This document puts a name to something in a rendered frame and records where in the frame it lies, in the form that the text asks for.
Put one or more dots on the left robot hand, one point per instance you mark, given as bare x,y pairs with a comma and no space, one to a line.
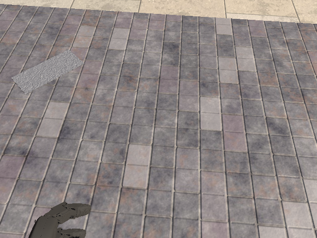
46,226

